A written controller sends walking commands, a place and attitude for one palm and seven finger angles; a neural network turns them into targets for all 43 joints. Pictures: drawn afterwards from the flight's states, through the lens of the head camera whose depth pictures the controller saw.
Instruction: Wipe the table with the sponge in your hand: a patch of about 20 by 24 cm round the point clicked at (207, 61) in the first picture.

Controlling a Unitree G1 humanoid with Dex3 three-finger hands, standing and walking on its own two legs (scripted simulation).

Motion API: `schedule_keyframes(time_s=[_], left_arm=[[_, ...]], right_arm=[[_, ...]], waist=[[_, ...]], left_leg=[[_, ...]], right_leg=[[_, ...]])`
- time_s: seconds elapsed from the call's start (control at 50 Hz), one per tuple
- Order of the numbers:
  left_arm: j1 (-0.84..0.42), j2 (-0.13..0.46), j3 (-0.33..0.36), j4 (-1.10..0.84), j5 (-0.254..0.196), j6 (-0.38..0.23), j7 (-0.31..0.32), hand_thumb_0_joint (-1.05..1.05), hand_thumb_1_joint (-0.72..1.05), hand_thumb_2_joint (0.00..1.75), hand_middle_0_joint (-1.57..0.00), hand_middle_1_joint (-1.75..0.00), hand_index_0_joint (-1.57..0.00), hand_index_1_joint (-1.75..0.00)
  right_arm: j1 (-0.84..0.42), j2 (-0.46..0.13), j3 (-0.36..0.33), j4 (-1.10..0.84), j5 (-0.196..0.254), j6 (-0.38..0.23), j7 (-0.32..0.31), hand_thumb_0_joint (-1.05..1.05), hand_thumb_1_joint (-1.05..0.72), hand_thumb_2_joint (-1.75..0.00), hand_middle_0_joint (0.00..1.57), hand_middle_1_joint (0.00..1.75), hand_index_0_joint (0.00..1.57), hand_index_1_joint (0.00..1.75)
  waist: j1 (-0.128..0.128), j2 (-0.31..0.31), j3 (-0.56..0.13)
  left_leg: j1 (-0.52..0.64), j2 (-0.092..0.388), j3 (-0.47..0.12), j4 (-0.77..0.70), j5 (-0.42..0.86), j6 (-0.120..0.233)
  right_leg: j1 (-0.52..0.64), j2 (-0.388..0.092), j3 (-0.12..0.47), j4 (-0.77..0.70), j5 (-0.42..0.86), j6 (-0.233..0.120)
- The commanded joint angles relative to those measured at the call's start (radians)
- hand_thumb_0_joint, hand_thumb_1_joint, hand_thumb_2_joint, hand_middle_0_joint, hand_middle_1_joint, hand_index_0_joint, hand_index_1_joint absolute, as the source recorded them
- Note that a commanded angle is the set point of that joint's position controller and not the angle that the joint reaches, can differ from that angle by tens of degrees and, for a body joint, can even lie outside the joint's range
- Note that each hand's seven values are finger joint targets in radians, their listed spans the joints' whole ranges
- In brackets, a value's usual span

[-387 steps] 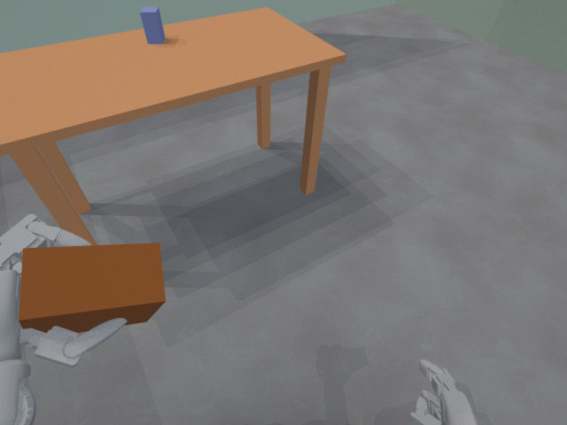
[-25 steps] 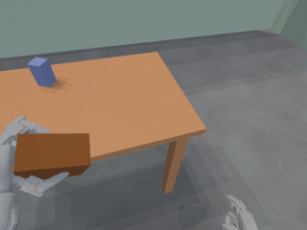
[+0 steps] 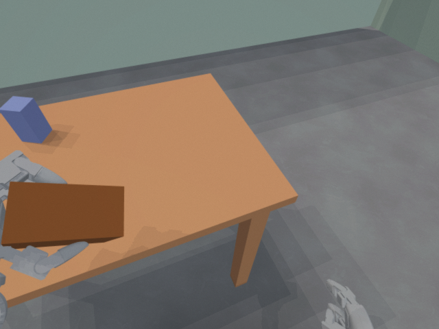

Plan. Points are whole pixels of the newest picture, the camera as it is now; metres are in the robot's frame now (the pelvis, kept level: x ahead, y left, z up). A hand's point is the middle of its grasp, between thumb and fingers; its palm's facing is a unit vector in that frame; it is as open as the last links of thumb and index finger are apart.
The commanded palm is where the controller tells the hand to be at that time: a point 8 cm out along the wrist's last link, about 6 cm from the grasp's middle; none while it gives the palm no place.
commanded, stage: shuffle to correct the standing spot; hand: left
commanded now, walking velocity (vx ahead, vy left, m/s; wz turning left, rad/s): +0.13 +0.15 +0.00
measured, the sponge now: (82, 217) +0.23 +0.20 +0.16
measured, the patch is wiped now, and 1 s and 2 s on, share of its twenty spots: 0.00 0.00 0.00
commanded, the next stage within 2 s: come to a stop and stand still in 0.10 s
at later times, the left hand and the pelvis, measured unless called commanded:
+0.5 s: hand (17, 182) +0.25 +0.27 +0.21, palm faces +0.30 -0.82 -0.48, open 10.4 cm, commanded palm +0.21 +0.33 +0.19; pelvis +0.04 +0.05 +0.00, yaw -2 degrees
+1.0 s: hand out of the picture +0.24 +0.33 +0.19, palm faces +0.39 -0.81 -0.44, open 10.4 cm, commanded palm +0.19 +0.35 +0.19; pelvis +0.03 +0.08 +0.02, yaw -1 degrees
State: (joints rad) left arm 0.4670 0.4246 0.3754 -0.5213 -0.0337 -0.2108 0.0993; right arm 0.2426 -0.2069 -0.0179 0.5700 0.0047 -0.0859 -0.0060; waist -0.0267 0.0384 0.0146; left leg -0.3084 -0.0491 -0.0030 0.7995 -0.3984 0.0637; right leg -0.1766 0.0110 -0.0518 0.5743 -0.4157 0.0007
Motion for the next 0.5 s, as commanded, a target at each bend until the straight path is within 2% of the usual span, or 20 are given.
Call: schedule_keyframes(time_s=[0.0, 0.02, 0.04, 0.08, 0.12, 0.14, 0.16, 0.18, 0.2, 0.22, 0.24, 0.28, 0.34, 0.36, 0.38, 0.4, 0.42, 0.44, 0.46, 0.48], left_arm=[[-0.015, 0.157, 0.187, -0.13, -0.049, -0.114, 0.042, 0.0, 0.1, 1.3, -1.2, -1.6, -1.2, -1.6], [0.01, 0.147, 0.172, -0.139, -0.046, -0.116, 0.036, 0.0, 0.1, 1.3, -1.2, -1.6, -1.2, -1.6], [0.021, 0.158, 0.178, -0.157, -0.032, -0.114, 0.03, 0.0, 0.1, 1.3, -1.2, -1.6, -1.2, -1.6], [-0.092, 0.135, 0.137, -0.222, -0.016, -0.127, 0.024, 0.0, 0.1, 1.3, -1.2, -1.6, -1.2, -1.6], [-0.161, 0.133, 0.11, -0.241, -0.017, -0.098, 0.024, 0.0, 0.1, 1.3, -1.2, -1.6, -1.2, -1.6], [-0.197, 0.135, 0.097, -0.3, -0.011, -0.083, 0.037, 0.0, 0.1, 1.3, -1.2, -1.6, -1.2, -1.6], [-0.208, 0.137, 0.094, -0.31, -0.003, -0.076, 0.041, 0.0, 0.1, 1.3, -1.2, -1.6, -1.2, -1.6], [-0.252, 0.149, 0.101, -0.335, 0.003, -0.079, 0.043, 0.0, 0.1, 1.3, -1.2, -1.6, -1.2, -1.6], [-0.313, 0.176, 0.113, -0.329, 0.015, -0.092, 0.046, 0.0, 0.1, 1.3, -1.2, -1.6, -1.2, -1.6], [-0.374, 0.19, 0.121, -0.273, 0.019, -0.105, 0.041, 0.0, 0.1, 1.3, -1.2, -1.6, -1.2, -1.6], [-0.346, 0.232, 0.181, -0.182, 0.001, -0.075, 0.045, 0.0, 0.1, 1.3, -1.2, -1.6, -1.2, -1.6], [-0.3, 0.227, 0.197, -0.233, 0.0, -0.081, 0.027, 0.0, 0.1, 1.3, -1.2, -1.6, -1.2, -1.6], [-0.092, 0.214, 0.237, -0.286, -0.023, -0.082, 0.012, 0.0, 0.1, 1.3, -1.2, -1.6, -1.2, -1.6], [-0.018, 0.195, 0.225, -0.289, -0.03, -0.076, 0.003, 0.0, 0.1, 1.3, -1.2, -1.6, -1.2, -1.6], [-0.002, 0.2, 0.228, -0.311, -0.029, -0.073, -0.002, 0.0, 0.1, 1.3, -1.2, -1.6, -1.2, -1.6], [0.016, 0.207, 0.236, -0.281, -0.037, -0.058, -0.003, 0.0, 0.1, 1.3, -1.2, -1.6, -1.2, -1.6], [0.003, 0.147, 0.186, -0.255, -0.055, -0.029, -0.004, 0.0, 0.1, 1.3, -1.2, -1.6, -1.2, -1.6], [0.015, 0.123, 0.16, -0.253, -0.053, -0.006, 0.002, 0.0, 0.1, 1.3, -1.2, -1.6, -1.2, -1.6], [0.003, 0.13, 0.173, -0.224, -0.058, 0.0, 0.009, 0.0, 0.1, 1.3, -1.2, -1.6, -1.2, -1.6], [-0.011, 0.154, 0.198, -0.173, -0.06, 0.0, 0.015, 0.0, 0.1, 1.3, -1.2, -1.6, -1.2, -1.6]], right_arm=[[-0.073, -0.153, -0.055, -0.128, 0.016, -0.052, 0.011, 0.0, -0.9, -0.9, 0.2, 0.3, 0.2, 0.3], [-0.072, -0.153, -0.059, -0.122, 0.023, -0.04, 0.016, 0.0, -0.9, -0.9, 0.2, 0.3, 0.2, 0.3], [-0.079, -0.145, -0.054, -0.123, 0.019, -0.023, 0.025, 0.0, -0.9, -0.9, 0.2, 0.3, 0.2, 0.3], [-0.09, -0.092, -0.03, -0.119, 0.013, -0.011, 0.028, 0.0, -0.9, -0.9, 0.2, 0.3, 0.2, 0.3], [-0.097, -0.071, -0.031, -0.102, 0.021, -0.035, 0.009, 0.0, -0.9, -0.9, 0.2, 0.3, 0.2, 0.3], [-0.132, -0.087, -0.039, -0.102, 0.013, -0.051, -0.012, 0.0, -0.9, -0.9, 0.2, 0.3, 0.2, 0.3], [-0.113, -0.103, -0.055, -0.105, 0.012, -0.057, -0.024, 0.0, -0.9, -0.9, 0.2, 0.3, 0.2, 0.3], [-0.108, -0.132, -0.071, -0.125, 0.009, -0.06, -0.029, 0.0, -0.9, -0.9, 0.2, 0.3, 0.2, 0.3], [-0.111, -0.129, -0.06, -0.133, 0.003, -0.071, -0.023, 0.0, -0.9, -0.9, 0.2, 0.3, 0.2, 0.3], [-0.133, -0.144, -0.062, -0.121, 0.003, -0.085, -0.017, 0.0, -0.9, -0.9, 0.2, 0.3, 0.2, 0.3], [-0.165, -0.103, -0.037, -0.102, 0.001, -0.092, -0.022, 0.0, -0.9, -0.9, 0.2, 0.3, 0.2, 0.3], [-0.18, -0.088, -0.027, -0.099, -0.001, -0.099, -0.014, 0.0, -0.9, -0.9, 0.2, 0.3, 0.2, 0.3], [-0.152, -0.087, -0.016, -0.122, 0.01, -0.101, 0.003, 0.0, -0.9, -0.9, 0.2, 0.3, 0.2, 0.3], [-0.139, -0.078, -0.005, -0.138, 0.008, -0.092, 0.011, 0.0, -0.9, -0.9, 0.2, 0.3, 0.2, 0.3], [-0.118, -0.064, -0.005, -0.145, 0.007, -0.08, 0.018, 0.0, -0.9, -0.9, 0.2, 0.3, 0.2, 0.3], [-0.104, -0.058, -0.004, -0.141, 0.006, -0.069, 0.021, 0.0, -0.9, -0.9, 0.2, 0.3, 0.2, 0.3], [-0.089, -0.073, -0.011, -0.14, 0.017, -0.073, 0.017, 0.0, -0.9, -0.9, 0.2, 0.3, 0.2, 0.3], [-0.085, -0.089, -0.02, -0.14, 0.028, -0.076, 0.022, 0.0, -0.9, -0.9, 0.2, 0.3, 0.2, 0.3], [-0.096, -0.077, -0.005, -0.126, 0.025, -0.08, 0.014, 0.0, -0.9, -0.9, 0.2, 0.3, 0.2, 0.3], [-0.095, -0.067, 0.008, -0.114, 0.019, -0.084, -0.001, 0.0, -0.9, -0.9, 0.2, 0.3, 0.2, 0.3]], waist=[[0.08, -0.25, -0.096], [0.077, -0.162, -0.056], [0.068, -0.09, -0.038], [0.032, -0.086, -0.014], [-0.002, -0.081, -0.075], [-0.005, 0.026, -0.127], [-0.007, 0.153, -0.171], [0.012, 0.328, -0.176], [0.022, 0.293, -0.151], [0.035, 0.176, -0.059], [0.051, 0.123, 0.001], [0.057, 0.103, -0.04], [0.063, 0.214, -0.149], [0.057, 0.164, -0.169], [0.045, 0.001, -0.153], [0.038, -0.207, -0.144], [0.04, -0.304, -0.106], [0.027, -0.318, -0.09], [0.018, -0.266, -0.099], [0.013, -0.196, -0.096]], left_leg=[[-0.645, 0.06, -0.15, 0.589, -0.16, -0.042], [-0.641, 0.132, -0.239, 0.557, -0.175, -0.033], [-0.594, 0.157, -0.227, 0.445, -0.173, -0.023], [-0.27, 0.158, -0.07, 0.113, 0.032, -0.018], [0.194, 0.024, 0.1, -0.129, 0.35, -0.031], [0.347, 0.005, 0.107, -0.175, 0.423, -0.028], [0.454, 0.089, 0.012, -0.199, 0.42, 0.011], [0.381, 0.239, -0.212, -0.318, 0.409, 0.091], [0.21, 0.311, -0.399, -0.443, 0.257, 0.164], [-0.015, 0.336, -0.455, -0.539, 0.056, 0.185], [-0.102, 0.359, -0.508, -0.56, 0.05, 0.237], [-0.181, 0.331, -0.417, -0.538, -0.018, 0.184], [-0.2, 0.254, -0.203, -0.434, -0.151, 0.065], [-0.267, 0.209, -0.165, -0.375, -0.205, 0.027], [-0.252, 0.103, -0.066, -0.199, -0.16, -0.025], [-0.193, 0.016, 0.035, 0.071, -0.071, -0.069], [-0.184, 0.005, 0.028, 0.253, -0.004, -0.083], [-0.174, 0.021, -0.005, 0.298, 0.013, -0.084], [-0.188, 0.051, -0.018, 0.282, 0.018, -0.08], [-0.176, 0.066, -0.016, 0.186, -0.02, -0.077]], right_leg=[[0.495, -0.445, 0.478, -0.1, 0.944, -0.295], [0.396, -0.47, 0.451, -0.103, 0.83, -0.264], [0.338, -0.452, 0.412, -0.082, 0.771, -0.24], [0.045, -0.336, 0.185, -0.092, 0.672, -0.162], [-0.159, -0.192, -0.009, 0.031, 0.584, -0.078], [-0.202, -0.158, -0.024, 0.175, 0.5, -0.058], [-0.288, -0.129, -0.004, 0.407, 0.225, -0.049], [-0.316, -0.037, 0.013, 0.646, -0.095, -0.023], [-0.311, 0.008, 0.072, 0.785, -0.146, -0.016], [-0.298, 0.002, 0.084, 0.829, -0.123, -0.007], [-0.292, -0.024, 0.099, 0.813, -0.113, 0.003], [-0.17, -0.066, 0.115, 0.594, -0.104, -0.004], [0.078, -0.036, 0.063, 0.089, -0.036, -0.033], [0.17, -0.042, 0.087, -0.027, 0.019, -0.05], [0.127, -0.093, 0.208, -0.198, 0.026, -0.084], [0.009, -0.236, 0.429, -0.357, -0.034, -0.15], [-0.065, -0.335, 0.545, -0.389, 0.091, -0.2], [-0.085, -0.323, 0.524, -0.371, 0.25, -0.205], [-0.048, -0.314, 0.434, -0.31, 0.382, -0.227], [-0.022, -0.294, 0.344, -0.248, 0.519, -0.209]])
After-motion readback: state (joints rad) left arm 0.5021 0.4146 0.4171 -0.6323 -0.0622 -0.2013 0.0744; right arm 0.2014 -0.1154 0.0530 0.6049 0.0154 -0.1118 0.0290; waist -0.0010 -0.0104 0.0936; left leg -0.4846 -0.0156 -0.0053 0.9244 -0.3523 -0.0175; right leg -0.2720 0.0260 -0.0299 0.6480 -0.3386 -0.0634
